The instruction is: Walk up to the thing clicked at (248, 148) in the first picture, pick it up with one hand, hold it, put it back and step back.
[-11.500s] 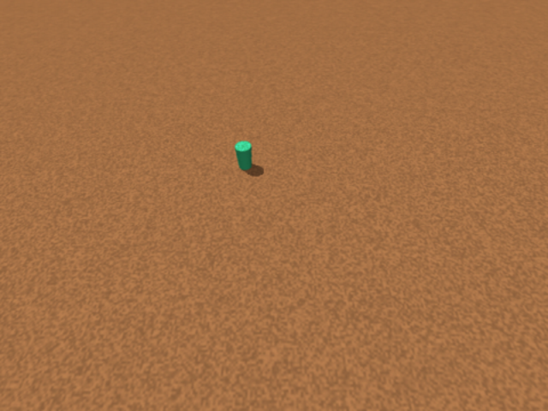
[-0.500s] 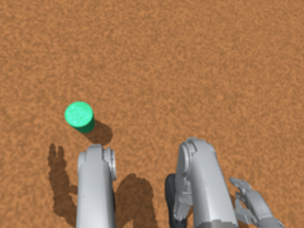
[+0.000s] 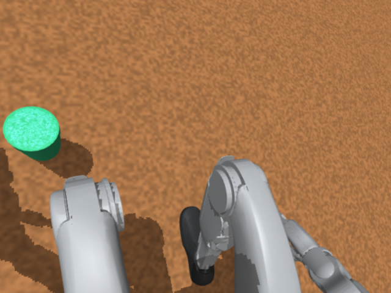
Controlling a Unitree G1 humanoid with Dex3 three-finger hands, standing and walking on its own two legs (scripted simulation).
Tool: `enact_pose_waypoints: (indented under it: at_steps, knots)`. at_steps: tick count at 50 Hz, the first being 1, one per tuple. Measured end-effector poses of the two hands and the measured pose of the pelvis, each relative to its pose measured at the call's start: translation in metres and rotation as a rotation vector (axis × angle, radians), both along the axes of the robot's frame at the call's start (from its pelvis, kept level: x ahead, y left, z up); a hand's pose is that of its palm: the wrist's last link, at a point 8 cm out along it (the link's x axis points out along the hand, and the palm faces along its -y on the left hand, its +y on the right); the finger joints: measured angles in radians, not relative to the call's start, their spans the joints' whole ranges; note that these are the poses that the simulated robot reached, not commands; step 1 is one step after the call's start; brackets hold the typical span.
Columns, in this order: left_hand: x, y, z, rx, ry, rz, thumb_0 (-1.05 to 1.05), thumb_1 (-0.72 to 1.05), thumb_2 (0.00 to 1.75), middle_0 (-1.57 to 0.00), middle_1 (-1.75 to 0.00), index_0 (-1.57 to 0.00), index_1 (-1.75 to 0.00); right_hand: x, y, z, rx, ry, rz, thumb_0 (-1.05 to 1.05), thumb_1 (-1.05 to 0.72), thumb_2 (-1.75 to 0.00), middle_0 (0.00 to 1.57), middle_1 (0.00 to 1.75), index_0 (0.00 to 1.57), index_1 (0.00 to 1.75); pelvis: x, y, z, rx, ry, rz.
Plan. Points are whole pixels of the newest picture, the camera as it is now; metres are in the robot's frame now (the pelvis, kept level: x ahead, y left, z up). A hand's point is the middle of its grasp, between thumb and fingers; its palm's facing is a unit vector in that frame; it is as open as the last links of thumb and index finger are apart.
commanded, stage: close in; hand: left
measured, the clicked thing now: (38, 138) +0.44 +0.25 -0.23
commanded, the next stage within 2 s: close in 0.68 s
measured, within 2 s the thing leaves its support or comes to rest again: leaves its support in 1.68 s
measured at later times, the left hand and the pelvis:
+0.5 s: hand (16, 152) +0.40 +0.28 -0.19, palm faces +0.22 -0.97 +0.03, open 17.5 cm; pelvis -0.02 +0.02 -0.02, yaw -4 degrees
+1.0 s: hand (34, 144) +0.42 +0.26 -0.21, palm faces +0.28 -0.96 +0.02, open 14.9 cm; pelvis -0.01 +0.02 -0.02, yaw -6 degrees
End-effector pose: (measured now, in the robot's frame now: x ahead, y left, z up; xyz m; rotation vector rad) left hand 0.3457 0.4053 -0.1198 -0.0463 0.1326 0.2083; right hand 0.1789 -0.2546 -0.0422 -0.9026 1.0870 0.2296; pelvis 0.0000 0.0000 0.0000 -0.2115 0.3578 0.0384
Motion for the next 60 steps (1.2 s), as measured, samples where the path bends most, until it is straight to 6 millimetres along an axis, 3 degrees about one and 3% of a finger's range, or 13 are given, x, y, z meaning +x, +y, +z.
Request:
enact_pose_waypoints:
  at_steps: [8, 15, 31, 42, 57, 60]
  knots:
    - [0.004, -0.03, -0.045, -0.019, 0.015, -0.003, -0.02, -0.6, 0.06, -0.04, -0.13, -0.06, -0.1, -0.006, 0.008, -0.004, -0.058, 0.054, 0.087, 0.01, -0.91, -0.9, 0.21, 0.3, 0.2, 0.3, -0.004, 0.004, -0.014, -0.032, -0.074, -0.019]
    - [0.013, -0.06, -0.068, -0.035, -0.026, 0.041, -0.02, -0.61, 0.06, -0.04, -0.12, -0.07, -0.09, -0.013, 0.016, 0.003, -0.111, 0.089, 0.148, 0.01, -0.91, -0.9, 0.21, 0.3, 0.2, 0.31, -0.008, 0.008, -0.021, -0.068, -0.136, -0.033]
    - [0.022, -0.086, -0.075, 0.018, -0.06, 0.02, -0.02, -0.55, 0.1, -0.06, -0.14, -0.1, -0.1, -0.047, 0.024, 0.016, -0.185, 0.183, 0.148, 0.0, -0.91, -0.9, 0.21, 0.3, 0.2, 0.31, -0.018, 0.02, -0.021, -0.125, -0.192, -0.045]
    - [0.033, -0.102, -0.083, 0.022, -0.075, 0.049, -0.02, -0.5, 0.14, -0.07, -0.13, -0.09, -0.11, -0.054, 0.027, 0.018, -0.199, 0.226, 0.146, 0.0, -0.9, -0.9, 0.21, 0.3, 0.2, 0.3, -0.016, 0.021, -0.021, -0.141, -0.196, -0.057]
    - [0.043, -0.105, -0.087, 0.049, -0.075, 0.06, -0.01, 0.09, 0.43, -0.32, -0.34, -0.31, -0.34, -0.046, 0.025, 0.012, -0.205, 0.25, 0.157, 0.0, -0.88, -0.9, 0.21, 0.3, 0.2, 0.3, -0.014, 0.018, -0.021, -0.14, -0.186, -0.066]
    - [0.044, -0.106, -0.086, 0.049, -0.074, 0.066, 0.01, 0.09, 0.45, -0.38, -0.39, -0.32, -0.4, -0.045, 0.024, 0.011, -0.203, 0.248, 0.157, 0.0, -0.87, -0.9, 0.21, 0.3, 0.2, 0.3, -0.014, 0.018, -0.02, -0.139, -0.185, -0.068]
